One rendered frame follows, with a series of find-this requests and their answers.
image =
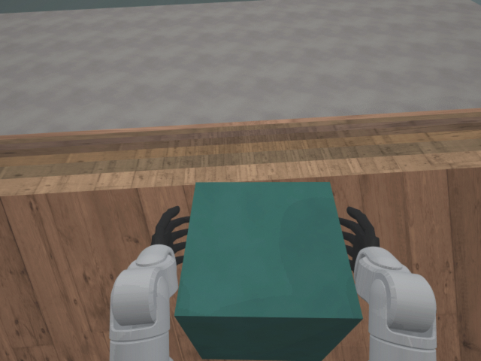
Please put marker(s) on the right robot forearm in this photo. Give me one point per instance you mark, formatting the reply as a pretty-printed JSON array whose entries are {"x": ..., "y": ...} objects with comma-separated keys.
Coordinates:
[{"x": 402, "y": 308}]

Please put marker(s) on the carton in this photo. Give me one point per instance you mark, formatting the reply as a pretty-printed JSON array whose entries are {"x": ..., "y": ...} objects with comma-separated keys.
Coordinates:
[{"x": 265, "y": 273}]

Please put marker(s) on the left robot forearm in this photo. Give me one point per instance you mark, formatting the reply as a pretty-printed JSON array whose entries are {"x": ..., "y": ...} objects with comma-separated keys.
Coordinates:
[{"x": 140, "y": 307}]

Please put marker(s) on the left robot hand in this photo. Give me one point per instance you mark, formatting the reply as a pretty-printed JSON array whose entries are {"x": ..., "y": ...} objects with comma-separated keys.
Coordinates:
[{"x": 164, "y": 235}]

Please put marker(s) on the right robot hand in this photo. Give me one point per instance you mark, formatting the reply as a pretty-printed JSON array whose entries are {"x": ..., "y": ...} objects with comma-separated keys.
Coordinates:
[{"x": 364, "y": 234}]

